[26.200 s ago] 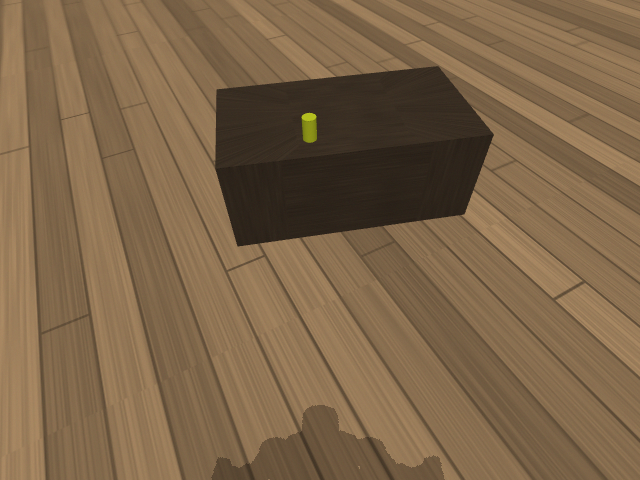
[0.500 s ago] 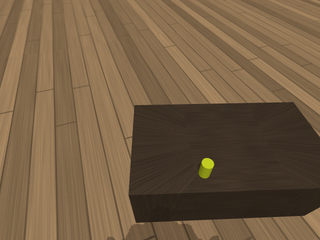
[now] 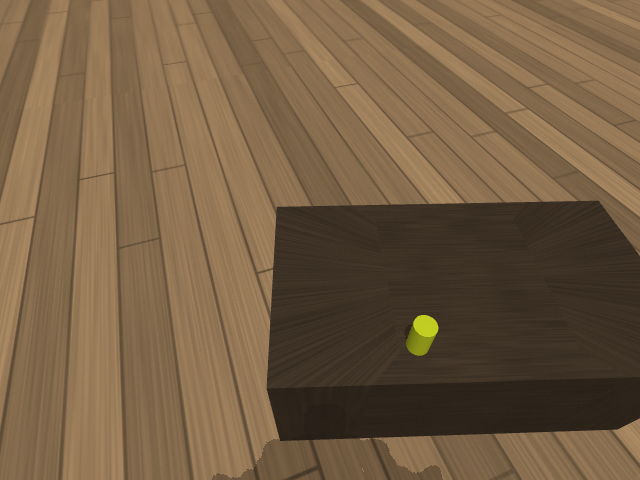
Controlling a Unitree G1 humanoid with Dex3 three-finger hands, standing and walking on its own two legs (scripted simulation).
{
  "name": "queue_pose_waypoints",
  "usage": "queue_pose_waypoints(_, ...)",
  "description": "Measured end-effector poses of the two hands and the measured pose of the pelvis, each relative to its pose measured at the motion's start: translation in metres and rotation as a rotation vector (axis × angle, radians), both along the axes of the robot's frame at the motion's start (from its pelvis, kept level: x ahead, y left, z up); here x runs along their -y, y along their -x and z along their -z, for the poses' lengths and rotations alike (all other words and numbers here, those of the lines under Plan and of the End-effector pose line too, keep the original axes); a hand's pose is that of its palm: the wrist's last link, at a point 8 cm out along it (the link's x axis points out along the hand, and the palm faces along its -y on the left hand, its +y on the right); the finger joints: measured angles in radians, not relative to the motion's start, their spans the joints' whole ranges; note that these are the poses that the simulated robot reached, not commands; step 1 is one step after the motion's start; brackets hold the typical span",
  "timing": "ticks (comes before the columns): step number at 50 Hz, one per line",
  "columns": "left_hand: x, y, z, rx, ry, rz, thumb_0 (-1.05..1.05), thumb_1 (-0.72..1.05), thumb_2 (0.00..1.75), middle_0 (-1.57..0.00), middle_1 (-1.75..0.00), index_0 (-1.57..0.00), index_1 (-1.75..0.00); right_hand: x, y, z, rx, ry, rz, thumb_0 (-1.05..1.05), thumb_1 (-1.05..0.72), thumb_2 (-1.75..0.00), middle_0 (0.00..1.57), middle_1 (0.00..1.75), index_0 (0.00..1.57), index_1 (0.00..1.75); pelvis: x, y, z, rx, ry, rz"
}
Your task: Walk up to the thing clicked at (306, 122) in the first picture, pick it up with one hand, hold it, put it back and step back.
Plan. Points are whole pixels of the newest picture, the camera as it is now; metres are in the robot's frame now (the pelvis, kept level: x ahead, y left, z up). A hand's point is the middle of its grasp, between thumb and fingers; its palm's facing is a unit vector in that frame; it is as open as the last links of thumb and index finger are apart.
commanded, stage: stand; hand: right
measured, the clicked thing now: (421, 335) +0.47 -0.20 -0.31
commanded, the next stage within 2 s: step back in 1.14 s
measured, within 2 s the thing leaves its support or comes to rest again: neither
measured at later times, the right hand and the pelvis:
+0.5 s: hand out of the picture +0.08 -0.25 -0.15, palm faces -0.01 +0.93 -0.36, open 7.4 cm; pelvis +0.01 +0.00 +0.00, yaw +0 degrees
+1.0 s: hand out of the picture +0.08 -0.25 -0.15, palm faces -0.02 +0.94 -0.35, open 7.4 cm; pelvis +0.01 +0.00 +0.00, yaw +1 degrees
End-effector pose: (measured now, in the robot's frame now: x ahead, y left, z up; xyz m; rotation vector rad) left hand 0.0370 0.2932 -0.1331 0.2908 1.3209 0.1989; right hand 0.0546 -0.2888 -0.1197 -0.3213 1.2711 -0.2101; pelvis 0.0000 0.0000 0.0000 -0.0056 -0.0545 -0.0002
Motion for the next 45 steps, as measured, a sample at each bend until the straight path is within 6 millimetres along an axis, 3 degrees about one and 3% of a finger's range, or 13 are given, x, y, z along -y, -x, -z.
queue_pose_waypoints(17,0.001,-0.023,-0.002,0.045,0.005,0.017,0.00,0.91,0.90,-0.20,-0.30,-0.20,-0.30,0.002,-0.018,-0.004,0.035,0.008,0.000,0.00,-0.90,-0.90,0.20,0.30,0.21,0.30,-0.002,-0.006,-0.001,-0.002,-0.002,-0.002)
queue_pose_waypoints(45,-0.004,-0.018,-0.006,0.037,-0.007,0.006,0.01,0.91,0.90,-0.20,-0.30,-0.20,-0.30,0.003,-0.014,-0.003,0.014,0.002,-0.001,0.00,-0.90,-0.90,0.20,0.30,0.21,0.30,-0.002,-0.008,-0.001,-0.006,-0.002,-0.013)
